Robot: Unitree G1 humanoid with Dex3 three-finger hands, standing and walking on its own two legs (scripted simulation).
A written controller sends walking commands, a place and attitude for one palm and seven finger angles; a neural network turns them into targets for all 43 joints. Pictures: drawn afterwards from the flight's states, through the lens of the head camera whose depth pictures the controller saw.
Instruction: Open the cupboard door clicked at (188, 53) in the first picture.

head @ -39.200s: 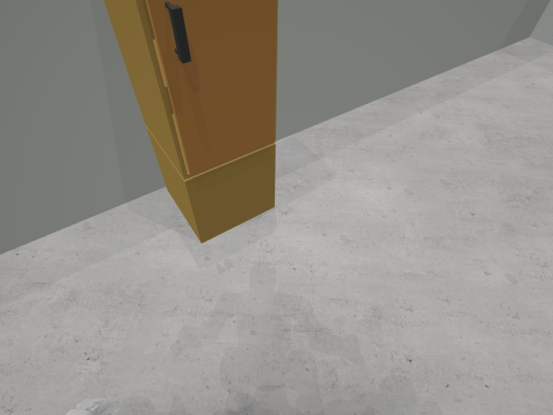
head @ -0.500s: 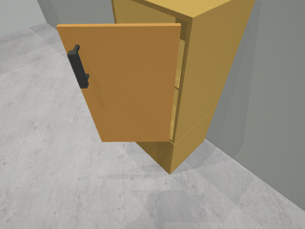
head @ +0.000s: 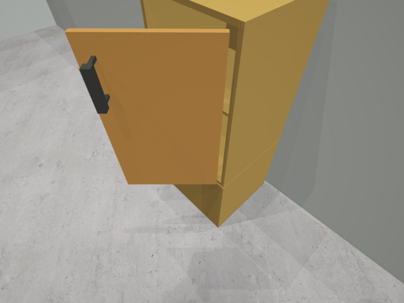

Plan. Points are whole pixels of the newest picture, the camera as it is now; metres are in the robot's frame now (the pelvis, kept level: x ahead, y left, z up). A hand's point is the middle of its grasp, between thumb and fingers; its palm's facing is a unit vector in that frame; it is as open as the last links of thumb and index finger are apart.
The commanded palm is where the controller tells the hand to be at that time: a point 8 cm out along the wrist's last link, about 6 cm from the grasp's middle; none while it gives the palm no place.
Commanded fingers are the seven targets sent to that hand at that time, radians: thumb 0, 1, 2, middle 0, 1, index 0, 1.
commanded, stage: come to a stop and stand still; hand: left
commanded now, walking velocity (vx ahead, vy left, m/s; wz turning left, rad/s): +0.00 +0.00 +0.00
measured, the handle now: (97, 85) +0.55 +0.29 +0.13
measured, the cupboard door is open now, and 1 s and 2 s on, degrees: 46 46 46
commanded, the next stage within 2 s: look again from close up in 0.76 s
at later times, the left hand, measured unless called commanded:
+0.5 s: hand out of the picture +0.02 +0.19 -0.17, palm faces +0.01 -0.97 -0.23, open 7.4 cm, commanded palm none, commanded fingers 0.00 0.90 0.90 -0.20 -0.30 -0.20 -0.30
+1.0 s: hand out of the picture +0.02 +0.17 -0.18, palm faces +0.01 -0.98 -0.21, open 7.3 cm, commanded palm none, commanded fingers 0.00 0.90 0.90 -0.20 -0.30 -0.20 -0.30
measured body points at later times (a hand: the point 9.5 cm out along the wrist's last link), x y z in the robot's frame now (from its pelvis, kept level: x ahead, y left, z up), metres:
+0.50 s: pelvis +0.00 +0.01 +0.00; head +0.01 -0.01 +0.45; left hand +0.02 +0.24 -0.15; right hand +0.01 -0.21 -0.17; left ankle -0.03 +0.11 -0.74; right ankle -0.01 -0.12 -0.74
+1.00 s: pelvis +0.01 +0.00 +0.00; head +0.04 -0.01 +0.45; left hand +0.03 +0.23 -0.16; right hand +0.02 -0.22 -0.16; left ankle -0.03 +0.11 -0.74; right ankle -0.01 -0.12 -0.74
